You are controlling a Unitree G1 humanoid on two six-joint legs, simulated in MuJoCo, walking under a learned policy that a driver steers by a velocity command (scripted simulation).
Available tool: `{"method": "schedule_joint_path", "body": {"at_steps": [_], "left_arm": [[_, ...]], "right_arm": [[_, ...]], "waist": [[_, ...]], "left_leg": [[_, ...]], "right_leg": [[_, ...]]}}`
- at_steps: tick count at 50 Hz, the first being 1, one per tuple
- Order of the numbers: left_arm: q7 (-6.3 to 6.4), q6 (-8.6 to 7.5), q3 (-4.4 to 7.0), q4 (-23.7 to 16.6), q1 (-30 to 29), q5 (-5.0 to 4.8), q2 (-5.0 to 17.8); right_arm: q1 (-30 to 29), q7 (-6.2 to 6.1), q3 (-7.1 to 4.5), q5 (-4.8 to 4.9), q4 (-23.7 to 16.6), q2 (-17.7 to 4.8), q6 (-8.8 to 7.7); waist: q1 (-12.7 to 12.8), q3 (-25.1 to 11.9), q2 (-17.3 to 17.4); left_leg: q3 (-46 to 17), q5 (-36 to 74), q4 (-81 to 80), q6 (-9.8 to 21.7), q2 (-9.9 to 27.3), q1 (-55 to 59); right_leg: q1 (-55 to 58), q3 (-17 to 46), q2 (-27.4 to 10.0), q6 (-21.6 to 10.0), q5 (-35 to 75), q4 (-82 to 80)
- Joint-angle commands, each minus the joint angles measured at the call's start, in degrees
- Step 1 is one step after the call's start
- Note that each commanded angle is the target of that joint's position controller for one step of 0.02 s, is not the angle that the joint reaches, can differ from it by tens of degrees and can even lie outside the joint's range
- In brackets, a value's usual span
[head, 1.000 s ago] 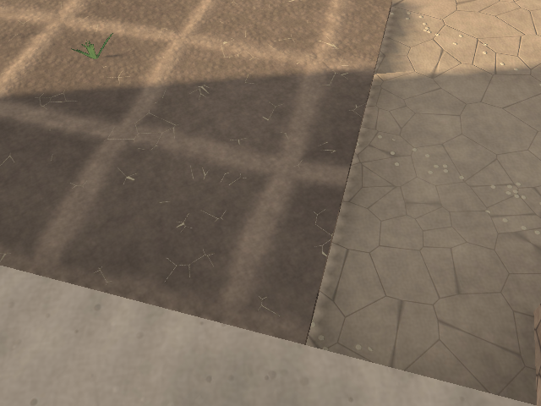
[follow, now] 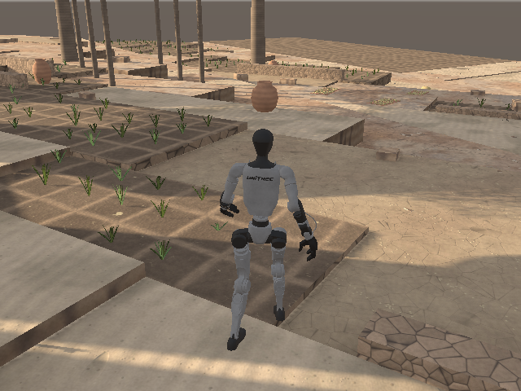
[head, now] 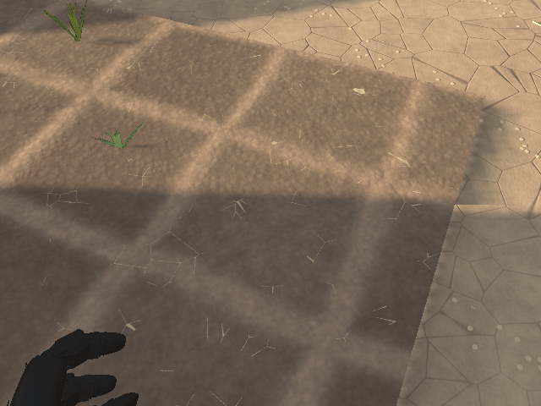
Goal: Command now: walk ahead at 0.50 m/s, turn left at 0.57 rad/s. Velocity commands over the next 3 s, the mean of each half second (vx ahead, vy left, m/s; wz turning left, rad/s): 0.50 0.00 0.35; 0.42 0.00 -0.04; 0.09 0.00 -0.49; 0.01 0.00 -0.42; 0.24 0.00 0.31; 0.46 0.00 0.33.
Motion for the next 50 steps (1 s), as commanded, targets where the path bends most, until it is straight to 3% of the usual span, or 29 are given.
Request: {"method": "schedule_joint_path", "body": {"at_steps": [1, 2, 3, 4, 5, 6, 8, 10, 12, 14, 16, 18, 21, 23, 25, 27, 28, 29, 30, 31, 32, 34, 36, 39, 42, 44, 47, 49, 50], "left_arm": [[1.98, -1.09, 3.15, 5.0, 21.0, 0.92, 7.9], [1.55, -1.48, 3.55, 4.7, 25.7, 2.68, 10.8], [0.96, -0.50, 5.12, 4.0, 25.7, 0.11, 13.3], [1.44, 0.14, 3.98, 2.1, 20.6, 0.90, 7.1], [1.84, 0.27, 2.70, 1.3, 15.9, 1.87, 4.3], [2.20, 0.10, 2.31, 2.3, 15.7, 2.30, 3.5], [1.95, -0.70, 2.40, 5.9, 19.2, 1.47, 4.2], [1.01, -2.04, 2.23, 8.3, 22.6, 0.78, 2.6], [0.68, -2.74, 1.61, 10.0, 22.7, 0.59, 0.4], [0.61, -3.17, 1.31, 11.2, 22.2, 0.47, -0.2], [0.74, -3.11, 1.32, 12.9, 24.3, 0.16, -0.5], [0.86, -2.79, 1.33, 14.1, 25.8, 0.00, -0.6], [1.09, -2.10, 1.46, 17.7, 31.6, -0.17, -0.1], [1.36, -1.66, 1.41, 19.7, 34.6, 0.14, -0.5], [1.82, -1.22, 1.72, 20.7, 33.9, 0.46, 1.1], [1.91, -0.53, 2.12, 21.2, 33.7, 0.34, 2.6], [1.82, -0.25, 2.06, 20.8, 32.1, -0.05, 2.6], [1.65, -0.22, 1.34, 18.1, 30.4, -0.64, 0.1], [1.30, -0.03, 0.36, 16.8, 34.8, -0.71, -5.5], [1.87, 0.30, 2.12, 16.8, 29.8, 0.34, 1.2], [1.60, -0.08, 2.43, 15.6, 26.4, 0.26, 1.3], [1.08, 0.51, 2.36, 16.3, 25.6, 0.76, -0.6], [0.28, 1.55, 2.35, 16.8, 25.7, 1.48, -2.1], [-0.55, 1.97, 2.63, 14.7, 19.2, 1.67, -2.6], [-0.51, 1.78, 1.94, 13.4, 13.3, 0.72, -4.3], [-0.52, 1.48, 1.11, 12.7, 9.6, 0.20, -5.5], [-0.11, 1.43, 0.91, 12.4, 8.2, 0.59, -4.1], [0.33, 1.16, 1.52, 13.7, 13.0, 1.29, -1.9], [0.51, 0.68, 2.09, 15.2, 18.2, 1.48, -0.6]], "right_arm": [[0.3, 0.03, -1.17, 1.15, -1.7, -6.5, 0.01], [10.7, 0.10, 0.12, 3.37, -1.5, 0.1, 0.46], [12.7, -0.55, 0.96, 3.07, -3.6, -2.7, 0.90], [4.2, -0.66, 0.70, 1.20, -1.7, -4.4, 1.54], [-5.1, 0.41, 0.35, 0.11, -3.1, -6.1, 1.68], [-11.1, 1.28, 0.37, -0.55, -4.7, -5.7, 1.88], [-13.2, 3.30, 0.85, -0.81, -6.3, -3.2, 3.09], [-13.9, 3.74, 1.51, -0.91, -7.1, -0.2, 3.74], [-16.1, 3.91, 1.94, -1.01, -7.6, 1.3, 3.78], [-21.8, 4.18, 2.12, -1.48, -9.4, 0.5, 3.36], [-26.0, 4.47, 2.70, -1.74, -10.2, 0.9, 3.27], [-32.8, 5.13, 3.76, -1.38, -11.8, 2.3, 3.16], [-36.3, 5.10, 4.68, -0.35, -12.0, 3.3, 2.69], [-37.0, 4.60, 4.97, -0.40, -11.8, 3.0, 2.11], [-34.4, 3.93, 4.93, -0.68, -10.7, 2.5, 1.32], [-25.6, 2.95, 3.61, -1.11, -7.0, -0.6, 0.47], [-18.0, 2.41, 2.96, -1.49, -4.3, -1.8, -0.13], [-8.9, 1.63, 1.93, -2.73, -2.7, -5.4, -0.53], [-8.4, 1.16, 1.48, -1.88, -2.2, -7.7, -0.16], [-8.1, 1.14, 1.37, 0.74, -1.4, -5.0, 0.48], [-12.8, 1.49, 2.00, 1.33, -1.4, -2.5, -0.03], [-16.0, 1.84, 2.52, 0.91, -1.0, 0.6, -1.36], [-14.5, 1.69, 2.69, 0.94, 0.5, 1.1, -2.40], [-10.6, 1.63, 2.14, 1.85, 3.0, -1.0, -3.25], [-9.3, 1.58, 2.85, 1.26, 4.6, 0.6, -3.30], [-6.7, 1.31, 3.21, 1.14, 6.1, 0.7, -3.36], [-4.8, 0.23, 3.35, 1.13, 7.7, -0.4, -3.09], [-6.0, -0.87, 2.93, 1.07, 7.7, -1.9, -2.71], [-6.8, -1.25, 2.69, 1.10, 7.4, -2.6, -2.48]], "waist": [[10.9, -5.8, -4.0], [6.8, -17.3, -19.4], [7.3, -27.4, -23.1], [8.6, -17.1, -9.1], [9.4, -8.2, -2.6], [10.2, -4.1, -0.1], [8.7, -1.8, -2.9], [7.8, -2.3, -2.1], [6.4, 1.5, -1.1], [5.7, 4.9, -1.1], [6.5, 5.2, -1.1], [8.6, 6.2, -0.9], [11.2, 6.2, -1.8], [11.7, 5.4, -2.2], [9.3, 2.9, -3.7], [5.6, -2.8, -2.6], [2.1, -6.1, -1.9], [-0.6, -11.5, 2.3], [3.4, -13.9, 12.0], [1.8, -8.7, 4.7], [4.5, -1.8, 4.9], [8.2, 2.9, 3.4], [9.9, 2.8, 3.3], [9.9, 4.0, 4.1], [9.2, 5.8, 4.9], [7.3, 5.1, 6.0], [6.9, 4.0, 6.8], [9.2, 1.6, 7.8], [11.3, -0.7, 8.0]], "left_leg": [[-1.4, 20.4, 25.5, 1.6, 4.3, -18.3], [4.5, -11.3, 49.2, -1.2, -0.5, -34.2], [10.6, -5.9, 60.5, -0.9, 3.0, -41.4], [13.3, 5.1, 60.9, -1.7, 6.6, -43.5], [15.0, 11.2, 57.9, -2.7, 7.8, -44.5], [14.3, 13.6, 56.3, -2.4, 9.5, -45.9], [14.1, 12.8, 53.2, -1.2, 10.5, -43.1], [12.5, 13.2, 55.1, 0.9, 9.6, -46.0], [9.3, 19.8, 51.8, 1.6, 9.5, -50.5], [10.3, 26.6, 40.8, 0.2, 8.3, -50.0], [13.4, 31.6, 30.7, -1.0, 7.8, -46.8], [20.3, 34.1, 18.6, -1.6, 8.4, -41.0], [22.6, 35.1, 8.3, -0.7, 9.6, -38.4], [23.1, 31.2, 3.8, 0.7, 8.6, -38.2], [23.4, 26.9, -1.3, 2.4, 6.6, -30.9], [24.4, 26.3, -7.5, 4.1, 3.9, -17.9], [22.9, 29.1, -10.6, 5.6, 5.7, -5.1], [7.3, 21.9, -9.4, 9.4, 19.9, 11.3], [-15.3, 31.2, -11.1, 17.5, 33.9, 24.0], [-13.7, 28.1, -15.4, 17.9, 31.7, 16.9], [-7.3, 30.4, -18.4, 16.1, 28.8, 8.4], [0.6, 37.0, -21.9, 12.2, 23.9, -3.5], [3.8, 41.0, -24.0, 11.0, 22.4, -7.5], [8.6, 47.9, -25.9, 10.2, 20.4, -7.0], [18.0, 65.8, -23.9, 6.4, 16.7, -8.9], [21.2, 69.5, -22.8, 4.0, 16.0, -9.3], [22.3, 74.1, -18.1, 2.1, 17.6, -4.9], [22.6, 82.6, -8.9, 1.2, 18.9, -2.5], [22.3, 81.5, -1.7, 0.9, 19.3, -2.3]], "right_leg": [[32.3, -2.9, -1.6, 0.1, -2.3, 2.3], [52.9, 12.5, -17.4, -4.5, 10.0, 14.7], [53.9, 34.3, -25.6, -9.9, -22.2, 3.9], [40.9, 31.4, -21.0, -9.3, -43.2, -4.9], [32.4, 23.0, -17.2, -8.4, -35.8, -4.8], [27.8, 15.8, -15.3, -8.6, -23.1, -3.8], [19.8, 11.7, -12.8, -9.1, -20.1, -6.4], [19.5, 12.8, -13.8, -11.0, -19.7, -7.5], [17.5, 11.4, -13.5, -11.3, -22.8, -10.3], [14.3, 6.1, -10.4, -10.1, -22.0, -14.1], [14.4, 1.7, -8.2, -10.3, -17.6, -16.2], [14.1, -1.2, -7.2, -10.3, -15.3, -20.6], [24.6, -2.5, -8.1, -10.1, -5.0, -21.0], [32.9, -3.9, -8.6, -10.0, 5.9, -16.7], [35.4, -5.5, -9.1, -9.4, 19.8, -8.9], [35.1, -6.5, -8.9, -8.8, 27.9, 5.4], [28.0, -8.0, -7.7, -8.1, 22.9, 14.9], [12.2, -8.4, -5.8, -7.4, -0.8, 29.4], [-9.9, -8.8, 3.3, -5.6, -42.8, 46.2], [-15.0, -5.6, 2.2, -5.8, -38.5, 49.3], [-14.5, -4.5, 0.0, -6.0, -34.0, 47.0], [-8.2, -4.5, -2.0, -5.0, -31.3, 41.9], [-4.6, -4.8, -2.3, -3.9, -30.0, 39.5], [-8.3, -6.7, -2.7, -3.2, -23.8, 35.2], [-5.4, -9.3, -0.4, -3.2, -16.0, 25.0], [-0.7, -11.3, 1.8, -4.2, -9.5, 18.1], [2.2, -12.6, 4.4, -5.8, -7.9, 13.5], [6.5, -13.3, 6.7, -7.6, -13.7, 12.7], [11.1, -12.1, 7.2, -8.8, -14.2, 10.1]]}}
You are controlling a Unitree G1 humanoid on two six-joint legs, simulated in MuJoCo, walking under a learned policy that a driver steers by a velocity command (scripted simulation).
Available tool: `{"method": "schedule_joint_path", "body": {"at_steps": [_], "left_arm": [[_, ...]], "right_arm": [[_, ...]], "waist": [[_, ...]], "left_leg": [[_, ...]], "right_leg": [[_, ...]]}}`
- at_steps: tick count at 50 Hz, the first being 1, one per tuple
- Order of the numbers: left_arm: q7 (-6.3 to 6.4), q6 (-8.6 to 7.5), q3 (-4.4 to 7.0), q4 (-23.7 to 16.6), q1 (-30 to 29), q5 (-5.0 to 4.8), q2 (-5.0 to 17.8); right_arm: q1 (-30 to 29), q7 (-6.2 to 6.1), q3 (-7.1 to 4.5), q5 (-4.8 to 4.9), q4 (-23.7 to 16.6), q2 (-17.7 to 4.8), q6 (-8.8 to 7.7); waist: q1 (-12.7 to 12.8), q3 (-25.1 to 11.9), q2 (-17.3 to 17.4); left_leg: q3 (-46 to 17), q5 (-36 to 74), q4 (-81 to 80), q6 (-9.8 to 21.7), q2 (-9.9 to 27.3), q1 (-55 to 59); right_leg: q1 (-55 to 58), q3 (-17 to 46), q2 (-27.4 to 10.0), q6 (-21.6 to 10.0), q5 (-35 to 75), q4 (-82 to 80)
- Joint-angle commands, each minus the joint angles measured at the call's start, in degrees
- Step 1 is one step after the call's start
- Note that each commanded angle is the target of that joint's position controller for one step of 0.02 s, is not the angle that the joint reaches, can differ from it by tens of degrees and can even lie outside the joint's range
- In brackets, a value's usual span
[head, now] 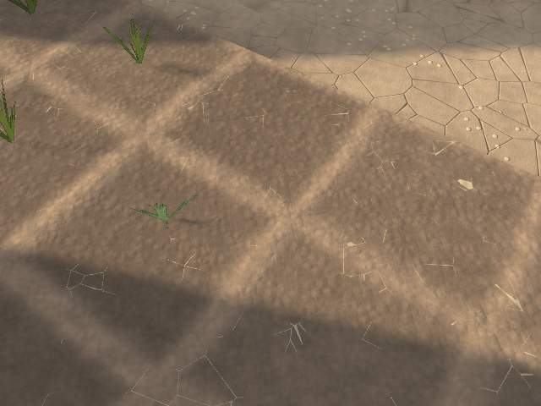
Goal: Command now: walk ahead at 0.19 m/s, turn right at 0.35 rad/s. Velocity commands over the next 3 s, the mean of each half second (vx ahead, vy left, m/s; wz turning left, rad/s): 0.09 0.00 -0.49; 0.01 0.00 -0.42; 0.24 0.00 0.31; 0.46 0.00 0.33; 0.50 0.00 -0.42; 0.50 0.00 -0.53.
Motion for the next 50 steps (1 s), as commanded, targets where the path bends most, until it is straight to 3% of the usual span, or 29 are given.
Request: {"method": "schedule_joint_path", "body": {"at_steps": [1, 2, 3, 4, 6, 7, 9, 11, 18, 21, 25, 27, 29, 30, 31, 32, 33, 34, 35, 36, 42, 48, 50], "left_arm": [[0.57, -1.45, 1.98, 2.4, 17.0, 0.95, 6.6], [0.85, -1.89, 3.18, 2.7, 20.7, 1.14, 11.0], [0.98, -1.40, 4.04, 1.6, 19.0, 0.42, 15.6], [0.77, -0.42, 4.32, 0.6, 18.5, -2.76, 14.4], [1.36, 1.46, 3.08, -1.8, 8.6, -2.26, 9.0], [1.60, 1.94, 2.71, -1.9, 7.6, -1.88, 7.6], [1.73, 2.25, 2.77, -1.7, 7.9, -1.17, 7.7], [1.45, 2.05, 3.39, -2.1, 8.0, -0.79, 9.4], [1.79, 3.70, 4.54, -3.5, 9.8, -0.83, 11.5], [1.82, 4.08, 4.93, -3.7, 10.8, -0.52, 11.9], [1.50, 4.56, 5.27, -4.2, 10.3, -0.15, 12.3], [1.26, 4.85, 5.34, -4.5, 9.1, -0.34, 12.3], [1.13, 5.11, 5.27, -5.1, 6.8, -1.18, 12.1], [1.31, 4.95, 4.71, -5.5, 7.4, -1.77, 10.0], [1.53, 4.64, 3.94, -6.4, 10.5, -2.61, 6.3], [1.97, 4.30, 5.13, -5.6, 9.5, -0.64, 11.3], [1.76, 4.28, 5.66, -5.3, 8.8, 0.13, 13.1], [1.38, 4.58, 5.68, -4.4, 10.2, 0.18, 12.3], [1.00, 5.19, 5.57, -3.7, 11.7, 0.19, 11.7], [0.52, 5.66, 5.32, -3.2, 12.4, 0.00, 11.2], [0.33, 6.51, 3.48, -4.4, 6.6, -1.14, 8.6], [1.33, 6.50, 1.64, -3.8, 4.5, -2.05, 7.3], [2.03, 6.00, 0.83, -1.9, 6.9, -2.01, 5.6]], "right_arm": [[-3.1, -1.24, -2.00, 0.51, -2.9, -9.9, -0.08], [-2.9, -1.13, -2.10, 0.93, -4.8, -9.9, -0.20], [6.3, -0.88, -0.95, 1.45, -5.8, -3.1, 0.19], [5.7, -0.65, -1.71, -0.14, -5.3, -7.0, 1.25], [-3.0, -0.31, -2.25, -1.01, -7.7, -7.9, 2.05], [-4.9, -0.26, -2.51, -1.48, -8.5, -8.1, 2.79], [-3.7, -0.32, -2.31, -1.72, -8.8, -6.1, 4.95], [-3.8, -0.41, -2.27, -1.38, -9.5, -5.1, 5.77], [-13.4, -0.73, -3.05, -0.96, -13.6, -7.0, 7.16], [-15.3, -0.97, -2.86, -0.53, -14.6, -7.0, 6.85], [-14.8, -1.17, -2.51, 0.42, -15.3, -7.3, 5.83], [-12.1, -1.37, -2.38, 0.99, -15.1, -7.5, 5.18], [-6.8, -1.80, -2.41, 0.97, -14.0, -7.8, 4.52], [-6.6, -2.30, -3.16, 0.33, -14.0, -11.0, 4.21], [-9.4, -2.56, -4.29, -0.68, -16.1, -16.8, 4.52], [-14.4, -2.19, -4.30, -1.59, -17.4, -17.1, 4.88], [-14.2, -1.87, -3.34, -1.27, -17.6, -12.9, 4.79], [-16.3, -1.50, -2.55, -0.71, -17.7, -10.1, 4.65], [-17.4, -1.28, -2.30, -0.52, -18.3, -9.4, 4.62], [-16.6, -1.26, -2.15, -0.60, -18.5, -9.2, 4.64], [-7.1, -0.63, -2.81, -0.69, -14.9, -11.0, 4.32], [-7.5, 0.63, -3.12, -0.95, -13.0, -12.4, 4.51], [-7.9, 0.96, -2.40, -0.60, -11.6, -10.8, 4.86]], "waist": [[9.5, -7.5, 6.1], [10.7, -12.0, 0.2], [3.9, -20.2, -10.6], [5.8, -25.4, -2.4], [3.7, -9.5, 1.5], [2.8, -6.2, 1.9], [1.5, -6.2, 0.3], [1.1, -8.2, -0.3], [4.5, -7.7, -4.8], [5.4, -7.1, -5.2], [5.2, -7.4, -6.1], [4.0, -7.7, -6.7], [0.7, -7.5, -5.8], [1.4, -7.0, -0.8], [3.7, -8.4, 12.0], [3.8, -4.3, 10.4], [4.4, -4.4, 6.3], [6.1, -3.8, 5.1], [6.8, -4.3, 6.5], [6.1, -4.7, 8.8], [1.4, -5.6, 10.1], [0.8, -6.8, 12.7], [2.9, -6.5, 11.2]], "left_leg": [[-1.1, 59.4, 24.3, 0.0, 13.0, -7.0], [1.5, 34.4, 42.4, -1.6, 8.3, -15.4], [-1.2, -17.0, 61.9, -3.6, -0.9, -31.5], [-9.0, -11.6, 64.4, -3.7, 1.5, -33.2], [-9.2, -5.2, 58.9, -4.4, 5.3, -36.4], [-9.3, -3.8, 55.0, -4.8, 6.3, -35.6], [-8.5, -1.3, 50.1, -5.9, 5.8, -31.0], [-8.3, 0.2, 47.3, -6.6, 5.4, -30.4], [-10.4, 2.6, 36.5, -7.9, 5.4, -35.9], [-11.1, 1.0, 32.0, -7.4, 4.4, -35.3], [-11.4, -2.0, 24.7, -5.8, 2.0, -29.7], [-11.3, -2.7, 18.0, -4.6, 0.6, -24.3], [-10.6, 3.8, 3.5, -3.2, 0.5, -14.1], [-16.1, 3.9, -4.2, -1.7, 6.7, -8.5], [-32.7, 0.4, -8.5, 3.6, 22.7, -4.8], [-35.4, 10.7, -8.2, 8.6, 28.0, -13.6], [-30.7, 19.7, -5.8, 9.4, 25.9, -16.4], [-24.0, 24.6, -4.0, 7.6, 21.6, -17.3], [-19.2, 27.6, -2.8, 6.0, 18.4, -15.8], [-16.7, 32.0, -1.7, 5.7, 16.8, -14.3], [-15.0, 44.0, 2.1, 7.3, 17.4, -3.4], [-14.2, 44.2, 4.1, 7.6, 17.5, -8.3], [-15.0, 42.7, 5.5, 5.7, 16.3, -11.2]], "right_leg": [[20.6, 0.2, 3.0, -3.4, 4.0, -8.7], [30.5, 9.7, -6.3, -6.9, 28.5, -8.2], [45.1, 30.0, -23.9, -18.0, 69.0, -1.4], [42.9, 32.2, -23.9, -21.3, 58.1, -5.9], [25.5, 26.2, -17.2, -17.1, 28.9, -14.1], [20.4, 23.9, -14.4, -14.7, 24.1, -16.0], [14.1, 20.6, -10.8, -12.1, 19.0, -17.7], [13.3, 20.2, -9.3, -11.1, 17.0, -17.6], [16.4, 28.6, -7.2, -7.0, -14.4, -20.7], [18.3, 31.9, -7.4, -7.0, -16.0, -20.4], [18.9, 35.1, -7.2, -6.9, -10.0, -18.7], [17.9, 36.7, -6.7, -6.1, -6.4, -18.0], [13.3, 35.8, -3.9, -2.7, -9.8, -16.4], [7.8, 32.1, 0.3, 0.8, -20.0, -12.1], [0.3, 19.5, 8.9, 4.4, -28.0, 3.0], [-3.9, 11.9, 9.4, 4.9, -30.2, 15.4], [-0.1, 12.2, 5.9, 5.3, -28.0, 22.8], [0.7, 11.8, 5.5, 5.4, -24.8, 26.9], [0.4, 11.1, 5.4, 5.8, -22.5, 30.6], [-0.4, 10.4, 5.6, 6.4, -22.0, 33.4], [-1.9, 10.2, 5.0, 8.3, -22.8, 23.5], [12.9, 4.4, 3.2, 6.1, -24.6, 4.0], [20.9, 3.8, 2.2, 4.5, -14.8, -11.5]]}}
Over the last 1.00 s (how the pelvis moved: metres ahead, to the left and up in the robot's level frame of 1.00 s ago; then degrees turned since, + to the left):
0.51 0.00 -0.02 5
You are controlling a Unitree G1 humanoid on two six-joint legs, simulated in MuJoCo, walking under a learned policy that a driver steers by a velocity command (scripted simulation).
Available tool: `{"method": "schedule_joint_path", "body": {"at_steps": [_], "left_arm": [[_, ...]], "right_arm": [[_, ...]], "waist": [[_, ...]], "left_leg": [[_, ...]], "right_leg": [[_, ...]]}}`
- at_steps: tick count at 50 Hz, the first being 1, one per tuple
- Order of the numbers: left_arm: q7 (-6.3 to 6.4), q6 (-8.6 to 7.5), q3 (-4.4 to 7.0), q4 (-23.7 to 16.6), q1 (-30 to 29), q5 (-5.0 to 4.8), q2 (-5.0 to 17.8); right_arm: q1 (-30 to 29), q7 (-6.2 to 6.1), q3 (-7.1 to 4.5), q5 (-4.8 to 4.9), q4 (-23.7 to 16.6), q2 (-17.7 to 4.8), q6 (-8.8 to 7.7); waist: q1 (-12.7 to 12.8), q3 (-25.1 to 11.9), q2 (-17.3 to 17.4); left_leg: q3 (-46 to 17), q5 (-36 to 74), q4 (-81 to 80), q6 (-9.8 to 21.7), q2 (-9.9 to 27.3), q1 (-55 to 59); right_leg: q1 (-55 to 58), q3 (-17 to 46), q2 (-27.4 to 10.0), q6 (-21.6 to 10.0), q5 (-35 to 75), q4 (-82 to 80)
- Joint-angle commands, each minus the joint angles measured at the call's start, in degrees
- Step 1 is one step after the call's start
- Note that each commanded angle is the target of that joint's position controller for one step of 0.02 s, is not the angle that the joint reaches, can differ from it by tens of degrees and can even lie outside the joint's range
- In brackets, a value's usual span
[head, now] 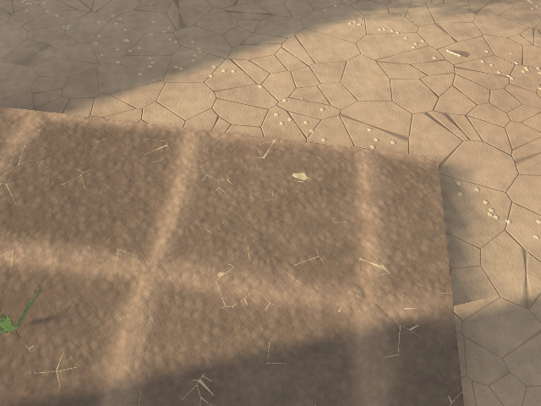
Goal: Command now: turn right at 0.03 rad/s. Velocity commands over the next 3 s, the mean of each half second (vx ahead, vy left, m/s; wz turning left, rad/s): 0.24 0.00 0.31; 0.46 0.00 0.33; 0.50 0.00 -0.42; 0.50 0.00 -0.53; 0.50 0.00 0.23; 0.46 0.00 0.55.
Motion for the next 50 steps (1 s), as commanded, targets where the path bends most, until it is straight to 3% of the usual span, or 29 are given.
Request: {"method": "schedule_joint_path", "body": {"at_steps": [1, 2, 3, 4, 5, 6, 7, 9, 14, 18, 21, 23, 24, 25, 26, 27, 28, 29, 30, 32, 34, 38, 41, 45, 46, 48, 50], "left_arm": [[1.40, -1.48, -0.35, 0.2, 5.0, 0.41, 2.2], [2.25, -2.42, 0.02, 0.7, 5.8, 1.67, 5.5], [2.74, -2.79, 0.61, 0.3, 3.2, 1.66, 10.2], [2.51, -2.96, 0.47, 0.9, 2.2, 0.89, 8.7], [2.18, -3.19, 0.84, 0.9, 2.1, 1.11, 9.0], [2.12, -3.20, 1.33, 1.4, 4.3, 1.68, 10.0], [2.33, -3.32, 1.18, 2.0, 6.2, 2.22, 9.4], [2.55, -4.00, 0.94, 2.1, 5.2, 1.56, 7.8], [2.12, -7.10, 1.07, 2.5, 6.1, 1.52, 6.6], [1.28, -8.27, 1.88, 2.6, 6.9, 1.91, 8.5], [0.58, -8.50, 2.58, 2.4, 7.2, 2.12, 10.0], [0.28, -8.06, 3.00, 2.0, 6.2, 1.79, 11.0], [0.18, -7.89, 2.82, 1.8, 6.2, 1.75, 10.5], [0.00, -7.79, 1.96, 1.1, 6.6, 2.40, 8.2], [-0.79, -8.11, 0.12, -4.1, 3.9, 2.47, 1.9], [-0.96, -8.24, 0.79, -4.5, 1.0, 3.19, 5.7], [-1.49, -8.71, 1.05, -4.6, 0.1, 2.33, 7.2], [-1.76, -9.23, 0.97, -3.5, 1.4, 1.54, 7.3], [-1.64, -9.25, 0.98, -2.6, 2.5, 1.78, 7.0], [-1.72, -7.89, 0.77, -1.4, 4.5, 3.02, 6.6], [-1.64, -6.68, 0.68, -2.1, 3.3, 3.03, 5.8], [-1.70, -6.08, 0.33, -5.4, -5.3, 2.69, 4.8], [-2.33, -6.63, -0.40, -6.4, -9.4, 2.35, 3.3], [-2.66, -7.07, -1.12, -8.5, -15.1, 1.38, 2.8], [-2.65, -7.17, -1.10, -8.7, -14.8, 1.26, 3.1], [-2.29, -7.34, -0.67, -7.6, -10.4, 1.17, 4.3], [-1.34, -7.59, 0.42, -3.6, 2.2, 0.84, 6.5]], "right_arm": [[0.7, 0.39, -1.31, 0.49, -0.5, -7.4, -0.27], [2.4, 0.65, -0.74, 0.89, -0.5, -5.7, -0.83], [4.2, 0.93, -0.11, 1.70, -1.4, -3.0, -1.31], [2.5, 0.30, -0.21, 1.41, -0.1, -4.4, -0.43], [-0.1, 0.19, -0.95, 0.87, -0.4, -6.6, 0.18], [-3.9, 0.59, -1.88, 0.37, -1.4, -8.7, 0.51], [-5.2, 1.20, -2.63, 0.16, -1.9, -9.6, 0.97], [-1.8, 2.27, -2.73, -0.04, -0.7, -7.2, 0.96], [-4.4, 3.65, -2.91, -0.49, -1.5, -5.0, 0.03], [-8.4, 5.31, -2.58, -0.34, -4.2, -4.6, 0.31], [-9.1, 5.82, -2.70, -0.09, -5.5, -5.5, 0.34], [-5.0, 5.62, -2.94, -0.37, -4.8, -5.7, -0.04], [0.6, 5.18, -3.58, -0.84, -2.8, -6.7, -0.52], [11.0, 4.24, -5.05, -1.22, 0.6, -10.0, -1.20], [16.2, 3.13, -6.62, -0.69, 0.3, -18.2, -1.83], [13.8, 2.94, -6.01, 0.49, -0.2, -17.1, -1.69], [10.0, 2.59, -5.47, 0.27, -1.1, -15.0, -1.48], [6.8, 2.48, -4.81, 0.20, -1.8, -12.2, -1.62], [4.2, 2.24, -4.40, 0.46, -2.7, -11.1, -1.90], [3.1, 2.02, -3.75, 1.00, -3.0, -9.8, -2.91], [5.4, 1.96, -3.83, 1.64, -2.0, -10.1, -3.74], [10.1, 1.45, -3.71, 1.57, -0.3, -9.5, -3.87], [12.1, 1.22, -2.93, 1.30, 1.1, -7.6, -4.35], [14.4, 0.68, -2.30, 0.47, 3.1, -7.3, -4.98], [14.1, 0.48, -2.22, 0.24, 3.5, -7.5, -5.04], [12.1, -0.02, -2.20, -0.14, 3.8, -8.5, -5.25], [11.1, -0.48, -2.46, -1.24, 4.2, -9.8, -4.87]], "waist": [[3.2, -5.0, 8.6], [2.2, -7.5, 3.8], [-0.6, -6.7, -6.5], [1.7, -7.4, -8.1], [3.0, -4.8, -9.1], [5.9, -2.0, -10.2], [6.5, 1.9, -10.2], [4.0, 4.6, -8.0], [3.8, 3.1, -5.7], [4.0, 3.1, -6.6], [3.7, 3.1, -6.5], [0.9, 2.3, -4.9], [-1.6, -0.1, -2.0], [-5.6, -5.8, 6.7], [-6.6, -8.6, 25.1], [-5.5, -7.1, 16.0], [-3.4, -2.6, 10.4], [-1.1, -0.2, 5.3], [0.6, 0.0, 3.5], [2.2, -1.9, 4.3], [2.6, -1.9, 3.3], [0.4, 0.6, 3.5], [-1.0, 1.1, 4.4], [-2.8, 2.7, 4.6], [-2.2, 2.9, 4.8], [0.4, 0.7, 5.4], [5.7, -5.8, 6.3]], "left_leg": [[-11.2, 30.9, -2.3, 5.3, 10.3, 0.5], [-10.4, 21.5, -0.9, 2.1, 8.5, -5.3], [-6.0, 2.2, 0.0, 0.3, 3.0, -9.9], [-3.5, -8.2, 1.2, 0.2, 1.4, -3.9], [-1.9, -10.4, 6.7, 0.6, -1.1, -7.7], [-1.4, -13.7, 14.6, 0.9, -2.2, -14.0], [-3.0, -14.7, 22.0, 1.0, -1.0, -19.6], [-5.2, -11.2, 27.2, 0.7, 0.5, -23.5], [-3.1, -4.3, 25.3, -1.3, 2.4, -24.6], [-1.1, -2.6, 16.9, -0.5, 3.3, -19.0], [2.0, -3.4, 12.5, 1.5, 2.2, -12.9], [4.7, -2.9, 8.2, 3.3, 0.0, -5.4], [5.1, -3.5, 6.1, 4.4, -2.7, 2.9], [-1.6, -9.1, 1.1, 6.1, -0.9, 14.1], [-36.6, -27.1, -13.7, 13.3, 17.2, 23.1], [-47.1, -28.6, -19.6, 15.7, 19.4, 21.1], [-40.0, -23.2, -16.9, 15.1, 18.5, 17.6], [-32.9, -13.7, -15.8, 13.3, 15.6, 12.6], [-27.9, -5.5, -15.9, 11.7, 12.5, 9.8], [-22.0, 8.9, -15.9, 10.9, 9.3, 8.6], [-19.6, 16.6, -15.8, 11.6, 8.1, 8.8], [-18.9, 18.3, -17.0, 11.4, 7.2, 10.0], [-14.7, 26.4, -17.0, 8.9, 6.0, 11.4], [-11.7, 33.6, -18.6, 7.2, 7.7, 15.0], [-10.8, 36.5, -18.3, 6.7, 8.4, 16.3], [-8.2, 52.5, -13.8, 5.3, 9.0, 18.4], [-6.0, 67.0, 1.3, 3.9, 8.9, 21.2]], "right_leg": [[12.6, -1.3, -1.5, -2.2, 17.4, -23.6], [21.8, 5.5, -8.6, -3.1, 21.8, -24.1], [21.9, 12.3, -18.1, -7.2, 40.7, -19.2], [14.6, 10.1, -19.2, -11.1, 31.3, -18.5], [14.6, 10.9, -17.4, -11.4, 15.6, -20.9], [14.7, 13.6, -18.1, -12.2, 0.7, -24.9], [13.4, 15.2, -19.4, -12.9, -6.3, -28.5], [13.0, 12.8, -18.4, -12.0, -8.5, -30.9], [14.3, 5.3, -18.2, -12.0, -0.1, -31.2], [10.1, 0.1, -19.1, -11.5, 1.5, -30.2], [7.1, -2.7, -19.5, -10.6, 1.4, -27.8], [4.1, -5.7, -19.3, -9.4, 5.2, -21.5], [0.7, -9.1, -17.4, -8.2, 13.0, -12.0], [-4.4, -14.3, -13.3, -5.9, 18.2, 6.7], [-24.6, -15.2, -3.4, -2.0, -7.0, 27.6], [-31.2, -2.8, -2.6, -2.8, -8.5, 34.2], [-32.7, -1.1, -5.9, -3.8, -3.0, 35.2], [-29.3, -0.8, -8.1, -4.1, 3.2, 31.5], [-25.7, -0.8, -9.0, -3.8, 6.0, 27.8], [-21.3, -1.8, -8.6, -2.4, 9.2, 25.5], [-22.5, -2.5, -7.8, -0.7, 10.8, 23.6], [-28.3, -3.6, -7.0, 1.3, 16.7, 15.6], [-26.3, -5.7, -6.2, 0.3, 23.3, 7.4], [-23.0, -8.2, -4.7, -3.3, 25.5, -1.2], [-21.5, -8.2, -4.1, -4.6, 24.7, -2.9], [-14.4, -9.2, -1.1, -7.2, 20.3, -4.7], [-3.5, -9.3, 2.9, -9.4, 14.4, -5.3]]}}
Over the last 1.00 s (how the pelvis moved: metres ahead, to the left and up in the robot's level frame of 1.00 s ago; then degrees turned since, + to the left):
0.09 0.04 0.01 -28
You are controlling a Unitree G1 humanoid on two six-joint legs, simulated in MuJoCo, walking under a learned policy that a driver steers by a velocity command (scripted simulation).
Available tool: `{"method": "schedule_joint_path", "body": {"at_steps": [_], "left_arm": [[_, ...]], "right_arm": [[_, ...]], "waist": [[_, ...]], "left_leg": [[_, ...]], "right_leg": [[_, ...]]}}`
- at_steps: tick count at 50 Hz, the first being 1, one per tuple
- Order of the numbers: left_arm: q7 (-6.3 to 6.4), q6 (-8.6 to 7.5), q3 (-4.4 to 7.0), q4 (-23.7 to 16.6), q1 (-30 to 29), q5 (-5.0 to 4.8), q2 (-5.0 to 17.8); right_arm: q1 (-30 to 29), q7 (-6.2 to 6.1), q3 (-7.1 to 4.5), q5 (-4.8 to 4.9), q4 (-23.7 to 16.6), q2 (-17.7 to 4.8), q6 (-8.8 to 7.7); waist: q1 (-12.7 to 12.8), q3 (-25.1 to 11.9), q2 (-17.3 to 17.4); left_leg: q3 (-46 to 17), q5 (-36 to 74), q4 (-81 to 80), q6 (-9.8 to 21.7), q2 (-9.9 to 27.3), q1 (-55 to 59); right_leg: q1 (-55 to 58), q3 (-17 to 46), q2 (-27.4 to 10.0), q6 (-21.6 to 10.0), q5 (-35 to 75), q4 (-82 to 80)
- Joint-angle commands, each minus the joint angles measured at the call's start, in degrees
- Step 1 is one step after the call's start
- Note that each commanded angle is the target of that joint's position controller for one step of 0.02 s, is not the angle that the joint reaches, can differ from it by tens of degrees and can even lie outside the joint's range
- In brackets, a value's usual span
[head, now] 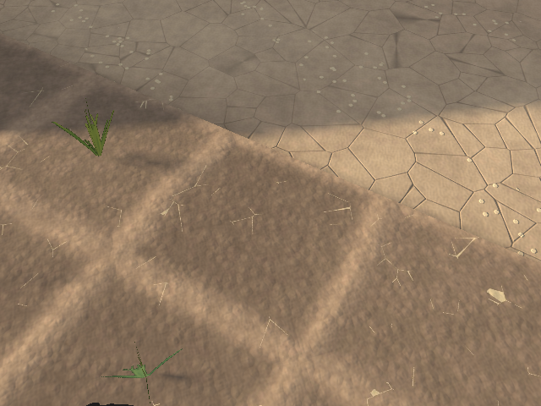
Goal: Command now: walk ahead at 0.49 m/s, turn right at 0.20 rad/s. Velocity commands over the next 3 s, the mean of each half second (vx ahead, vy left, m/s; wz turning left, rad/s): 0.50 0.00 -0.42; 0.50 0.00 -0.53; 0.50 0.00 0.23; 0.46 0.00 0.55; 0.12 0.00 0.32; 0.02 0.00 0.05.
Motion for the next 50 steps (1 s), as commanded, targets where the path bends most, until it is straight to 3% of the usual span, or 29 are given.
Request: {"method": "schedule_joint_path", "body": {"at_steps": [1, 2, 3, 4, 5, 6, 7, 8, 11, 15, 21, 22, 24, 25, 26, 27, 28, 29, 30, 31, 32, 34, 36, 41, 44, 48, 50], "left_arm": [[1.43, -1.20, 2.86, 2.7, 18.1, -0.15, 8.2], [2.25, -1.15, 4.00, 4.2, 26.8, 0.95, 12.0], [2.08, -0.74, 5.41, 4.7, 26.1, 1.28, 16.3], [1.23, -0.42, 4.92, 4.1, 20.4, -1.28, 12.7], [1.12, -0.35, 4.62, 2.9, 15.5, -1.33, 10.8], [1.06, -0.46, 4.15, 2.9, 14.2, -0.77, 8.4], [1.36, -0.70, 3.83, 3.3, 14.4, -0.65, 7.5], [1.65, -0.95, 3.45, 4.1, 14.5, -0.78, 6.6], [1.87, -1.88, 4.03, 5.0, 17.0, -1.25, 8.7], [1.98, -1.54, 4.44, 5.4, 20.9, -1.39, 9.2], [2.45, -0.72, 4.93, 5.5, 26.4, -0.68, 9.7], [2.64, -0.63, 5.04, 5.2, 26.3, -0.44, 10.0], [3.10, -0.58, 5.40, 3.9, 23.5, -0.22, 11.0], [3.08, -0.73, 5.60, 3.1, 21.5, -0.16, 11.8], [2.69, -1.08, 5.62, 2.7, 20.1, -0.49, 12.0], [2.05, -1.68, 4.98, 1.6, 20.2, -1.24, 9.6], [2.11, -1.92, 3.64, -0.4, 23.3, -2.76, 3.8], [2.34, -1.30, 3.94, -0.9, 26.6, -1.42, 6.9], [2.50, -0.37, 4.31, 0.8, 24.5, -0.26, 8.8], [1.83, -0.14, 4.20, 0.5, 20.7, 0.07, 8.2], [1.29, 0.19, 4.14, 0.2, 19.4, 0.11, 7.1], [0.29, 1.49, 4.01, -0.2, 18.7, 1.01, 6.3], [-0.33, 2.17, 3.84, -1.6, 16.6, 0.86, 5.6], [-1.45, 2.48, 3.09, -5.4, 7.3, 0.84, 4.5], [-2.03, 2.07, 2.04, -7.5, 1.6, 0.77, 2.9], [-1.94, 1.76, 1.37, -9.4, -3.1, 1.12, 2.7], [-1.26, 1.41, 1.47, -9.3, -2.6, 1.55, 3.2]], "right_arm": [[-1.0, -0.73, -1.98, -0.79, -1.7, -10.1, -0.11], [-0.9, -0.67, -1.26, -0.49, -3.3, -8.3, -0.36], [4.9, 0.49, -0.62, 0.85, -3.9, -3.5, -0.47], [-0.2, 0.36, -0.97, -0.82, -4.8, -7.8, -1.03], [-5.2, 0.74, -1.07, -0.27, -6.4, -8.5, -1.74], [-7.7, 0.91, -0.81, -0.25, -7.1, -8.3, -2.19], [-8.9, 1.07, -0.75, -0.57, -7.7, -7.7, -1.78], [-8.5, 1.27, -0.48, -1.04, -8.3, -6.9, -0.86], [-9.2, 1.68, 0.24, -1.48, -9.4, -4.9, 1.13], [-20.5, 1.94, 0.85, -1.19, -13.5, -4.3, 1.58], [-30.0, 2.17, 1.45, -0.12, -17.2, -4.5, 0.88], [-30.5, 2.11, 1.44, -0.01, -17.7, -4.8, 0.65], [-27.0, 1.87, 0.95, 0.15, -17.2, -6.4, 0.18], [-22.6, 1.50, 0.41, 0.24, -15.9, -7.7, -0.12], [-15.6, 0.88, -0.31, 0.10, -13.8, -9.2, -0.72], [-7.5, -0.09, -1.37, -0.94, -12.8, -12.8, -1.40], [-3.0, -0.88, -2.49, -2.20, -13.1, -17.2, -0.96], [-5.2, -0.63, -3.04, -1.25, -12.7, -17.2, 0.14], [-9.2, -0.28, -1.91, -0.89, -13.8, -11.0, 0.52], [-11.7, 0.02, -0.98, -0.52, -13.9, -7.1, 0.41], [-12.7, 0.10, -0.62, -0.69, -13.7, -6.0, 0.26], [-10.9, 0.14, -0.66, -0.23, -12.1, -6.0, -0.63], [-9.0, 0.55, -0.99, 0.40, -11.0, -6.3, -1.68], [-6.1, 0.78, -1.49, 0.51, -9.1, -6.5, -1.79], [-4.7, 0.81, -1.62, 0.47, -8.1, -6.8, -1.67], [-0.5, 0.64, -1.92, 0.38, -5.5, -8.4, -1.03], [1.2, 0.52, -1.89, 0.40, -3.9, -9.2, -0.24]], "waist": [[10.8, -9.1, 5.5], [13.3, -15.1, 0.0], [7.6, -17.5, -14.0], [6.9, -13.4, -4.7], [5.6, -6.3, -1.9], [4.7, -3.5, 2.3], [3.4, -1.4, 3.2], [1.8, -1.4, 2.4], [1.0, -1.7, 0.5], [4.2, 0.8, -1.0], [8.6, -1.0, -2.8], [8.5, -1.1, -3.2], [5.8, -1.7, -4.0], [3.7, -3.2, -4.2], [0.0, -6.4, -2.0], [-3.2, -13.0, 2.9], [-2.8, -19.3, 13.1], [0.6, -20.5, 17.5], [1.5, -12.0, 7.6], [1.4, -6.3, 3.1], [2.3, -4.0, 4.3], [3.1, -2.5, 7.3], [3.4, -3.0, 7.0], [2.4, -0.6, 6.0], [1.1, 0.6, 5.9], [-0.2, 2.1, 6.2], [0.5, 1.5, 6.5]], "left_leg": [[3.6, 70.2, 29.9, -1.0, 15.1, -6.2], [5.6, 51.8, 47.3, -1.4, 12.7, -17.0], [6.4, -1.5, 69.2, -5.0, -0.4, -41.4], [-0.6, -2.9, 71.4, -3.1, 2.3, -47.2], [-1.0, 2.6, 68.9, -2.9, 5.6, -48.9], [-0.2, 4.9, 65.8, -3.1, 7.4, -47.4], [0.0, 5.0, 63.2, -3.7, 8.7, -45.8], [0.3, 4.9, 60.6, -4.7, 9.5, -43.4], [2.5, 4.4, 53.3, -7.4, 10.7, -42.7], [4.9, 14.2, 39.4, -9.9, 11.1, -46.0], [5.0, 19.9, 27.3, -9.5, 7.9, -45.8], [4.6, 18.9, 25.6, -9.1, 7.5, -44.8], [3.3, 15.8, 20.8, -7.9, 6.6, -37.7], [3.4, 13.5, 19.0, -7.0, 5.4, -31.0], [3.5, 14.2, 15.1, -5.6, 5.2, -21.4], [-4.2, 7.8, 13.4, -3.0, 13.6, -8.9], [-24.6, 0.0, 10.0, 0.9, 29.2, 4.9], [-40.3, -4.2, 6.4, 5.3, 33.1, 3.1], [-32.8, -7.8, 6.0, 4.6, 30.5, -4.1], [-23.4, -3.0, 4.7, 3.5, 26.9, -11.0], [-16.5, 3.1, 3.1, 1.9, 24.2, -14.9], [-8.2, 13.6, 1.9, 1.1, 21.4, -18.3], [-4.4, 21.0, 1.1, 1.7, 21.6, -17.6], [4.8, 26.6, -1.2, 2.2, 21.0, -15.7], [9.8, 28.1, -1.1, 1.2, 19.7, -16.4], [11.7, 32.5, 0.0, 0.9, 21.6, -12.9], [12.3, 44.6, 4.4, 0.8, 22.3, -10.1]], "right_leg": [[23.7, 0.4, 3.4, -4.3, -3.2, -3.9], [36.8, 14.6, -7.7, -7.8, -9.8, -3.7], [50.1, 47.0, -21.5, -18.5, -10.4, -9.2], [45.6, 50.9, -19.7, -17.3, -12.8, -15.2], [37.9, 41.2, -18.4, -16.1, -11.1, -16.0], [32.0, 36.0, -16.2, -14.7, -4.6, -17.2], [27.3, 32.0, -13.9, -13.5, 0.9, -17.7], [24.1, 28.8, -11.7, -12.3, 4.5, -18.5], [20.3, 24.2, -9.0, -12.1, 8.6, -19.9], [19.1, 22.5, -6.1, -9.6, 7.5, -21.5], [27.9, 24.4, -6.1, -6.8, 16.9, -15.2], [28.8, 25.5, -6.7, -6.5, 17.7, -13.9], [27.9, 27.4, -7.5, -4.8, 18.3, -11.0], [26.3, 27.9, -7.0, -3.7, 21.2, -7.7], [24.3, 26.4, -4.5, -2.4, 22.6, 0.2], [18.8, 22.8, -1.0, -0.9, 14.4, 13.3], [3.7, 15.0, 6.1, 0.8, -17.5, 28.8], [-4.1, 12.3, 5.2, 0.6, -28.1, 37.1], [-6.1, 12.6, 1.0, 0.6, -23.1, 40.2], [-5.4, 11.8, -0.6, 1.1, -18.7, 38.6], [-3.9, 11.1, -2.1, 1.6, -16.7, 36.4], [-2.3, 10.1, -3.4, 2.4, -15.1, 35.2], [-3.8, 9.7, -3.7, 2.8, -12.9, 35.0], [-10.2, 8.1, -4.8, 4.0, -4.1, 27.9], [-6.7, 5.5, -4.6, 3.5, 1.6, 16.9], [-1.7, 1.8, -2.7, 1.0, -2.4, 6.7], [2.8, 0.5, -0.6, -1.0, -7.7, 3.3]]}}
Over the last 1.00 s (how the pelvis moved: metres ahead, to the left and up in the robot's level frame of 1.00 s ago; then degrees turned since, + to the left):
0.30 0.16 -0.02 23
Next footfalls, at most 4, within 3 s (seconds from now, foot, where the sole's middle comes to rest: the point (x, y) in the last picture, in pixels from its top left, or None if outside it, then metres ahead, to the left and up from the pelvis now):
0.02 right None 0.19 -0.07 -0.76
0.54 left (242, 379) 0.52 0.06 -0.76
1.06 right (366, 327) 0.63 -0.26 -0.76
1.60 left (338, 220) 0.98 -0.23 -0.76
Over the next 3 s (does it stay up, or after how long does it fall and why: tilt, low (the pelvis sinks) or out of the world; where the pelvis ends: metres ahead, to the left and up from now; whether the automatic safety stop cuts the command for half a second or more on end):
stays up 1.10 -0.35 -0.04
